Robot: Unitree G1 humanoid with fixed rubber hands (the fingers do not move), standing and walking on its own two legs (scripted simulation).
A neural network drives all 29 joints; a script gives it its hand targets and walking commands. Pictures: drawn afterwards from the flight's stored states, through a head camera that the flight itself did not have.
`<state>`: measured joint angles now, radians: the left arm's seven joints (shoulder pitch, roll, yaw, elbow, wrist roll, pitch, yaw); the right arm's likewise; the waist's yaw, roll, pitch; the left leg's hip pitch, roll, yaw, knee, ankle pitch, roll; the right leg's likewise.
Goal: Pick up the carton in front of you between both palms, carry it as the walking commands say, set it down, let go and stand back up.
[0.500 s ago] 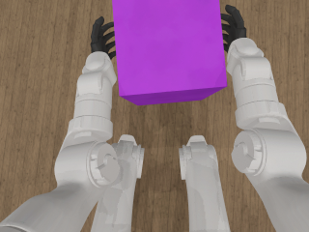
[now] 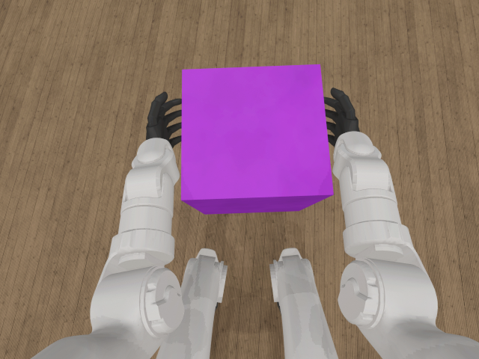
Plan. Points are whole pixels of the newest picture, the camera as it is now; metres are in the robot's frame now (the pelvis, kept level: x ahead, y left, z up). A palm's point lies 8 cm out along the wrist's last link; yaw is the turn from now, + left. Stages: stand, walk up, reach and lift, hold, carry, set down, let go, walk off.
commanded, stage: reach and lift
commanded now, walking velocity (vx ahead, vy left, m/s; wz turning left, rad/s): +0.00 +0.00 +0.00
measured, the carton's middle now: (251, 153) +0.46 -0.01 -0.12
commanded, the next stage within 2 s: hold in 1.94 s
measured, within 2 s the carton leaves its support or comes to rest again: neither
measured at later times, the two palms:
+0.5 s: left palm (106, 124) +0.41 +0.14 +0.11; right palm (391, 123) +0.41 -0.16 +0.11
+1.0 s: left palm out of the picture +0.38 +0.15 +0.25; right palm out of the picture +0.37 -0.15 +0.24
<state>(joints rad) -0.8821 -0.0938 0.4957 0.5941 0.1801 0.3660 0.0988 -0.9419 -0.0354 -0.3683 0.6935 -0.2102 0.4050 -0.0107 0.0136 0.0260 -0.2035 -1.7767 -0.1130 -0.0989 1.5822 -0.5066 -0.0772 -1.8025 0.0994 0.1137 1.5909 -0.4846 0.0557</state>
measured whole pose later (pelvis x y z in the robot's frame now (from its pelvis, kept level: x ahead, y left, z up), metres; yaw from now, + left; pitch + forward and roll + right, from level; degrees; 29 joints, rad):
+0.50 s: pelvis +0.05 +0.00 +0.14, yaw -1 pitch +24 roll +0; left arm -0.51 -0.15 0.40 0.57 0.20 0.31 0.07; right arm -0.53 0.08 -0.34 0.62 -0.22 0.35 -0.02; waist 0.01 0.02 -0.20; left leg -1.05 -0.09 -0.13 1.06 -0.43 -0.04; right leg -1.07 0.08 0.13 1.06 -0.41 0.03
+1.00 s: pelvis +0.08 +0.01 +0.23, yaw -1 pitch +0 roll +0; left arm -0.26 -0.15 0.26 0.39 0.25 0.55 0.02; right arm -0.24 0.15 -0.24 0.38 -0.25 0.58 -0.02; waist 0.00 0.00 -0.09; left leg -0.22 -0.05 -0.15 0.47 -0.24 -0.02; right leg -0.24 0.04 0.14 0.46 -0.23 0.02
